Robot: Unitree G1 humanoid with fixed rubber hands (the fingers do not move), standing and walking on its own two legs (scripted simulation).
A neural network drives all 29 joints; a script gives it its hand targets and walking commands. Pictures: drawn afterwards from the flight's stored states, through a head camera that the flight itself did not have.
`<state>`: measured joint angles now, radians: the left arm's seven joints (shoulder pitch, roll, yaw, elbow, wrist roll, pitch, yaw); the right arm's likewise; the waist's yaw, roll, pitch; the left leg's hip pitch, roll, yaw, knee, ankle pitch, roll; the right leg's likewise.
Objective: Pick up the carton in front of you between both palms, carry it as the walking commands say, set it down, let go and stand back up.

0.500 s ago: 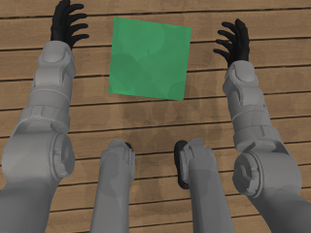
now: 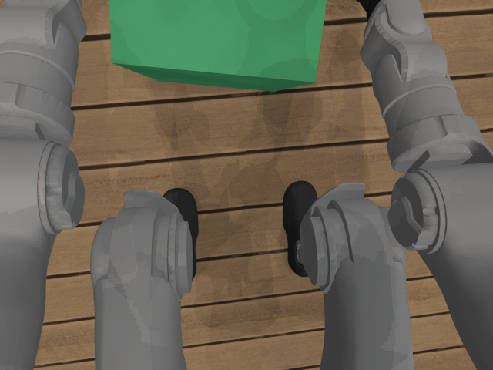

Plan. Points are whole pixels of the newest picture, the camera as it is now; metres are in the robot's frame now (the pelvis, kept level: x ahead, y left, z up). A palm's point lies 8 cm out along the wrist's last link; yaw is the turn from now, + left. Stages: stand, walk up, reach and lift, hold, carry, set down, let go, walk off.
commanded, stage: reach and lift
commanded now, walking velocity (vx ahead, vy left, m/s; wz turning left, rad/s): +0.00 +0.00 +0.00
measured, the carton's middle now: (221, 3) +0.55 +0.04 -0.25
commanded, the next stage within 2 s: none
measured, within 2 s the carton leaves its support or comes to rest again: leaves its support in 0.78 s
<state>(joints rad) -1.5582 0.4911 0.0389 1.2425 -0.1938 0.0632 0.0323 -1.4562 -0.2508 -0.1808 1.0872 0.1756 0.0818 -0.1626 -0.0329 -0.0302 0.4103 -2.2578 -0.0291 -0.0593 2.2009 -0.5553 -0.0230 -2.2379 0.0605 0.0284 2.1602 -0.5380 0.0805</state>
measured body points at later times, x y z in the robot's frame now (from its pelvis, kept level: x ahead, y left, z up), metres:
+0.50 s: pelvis +0.00 +0.00 +0.00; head +0.37 +0.03 +0.24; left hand +0.58 +0.19 -0.18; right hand +0.57 -0.12 -0.17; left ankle +0.12 +0.12 -0.34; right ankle +0.13 -0.13 -0.34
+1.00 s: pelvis +0.01 -0.01 +0.01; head +0.31 +0.05 +0.34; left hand +0.55 +0.20 -0.08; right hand +0.55 -0.11 -0.07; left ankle +0.12 +0.13 -0.34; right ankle +0.13 -0.14 -0.34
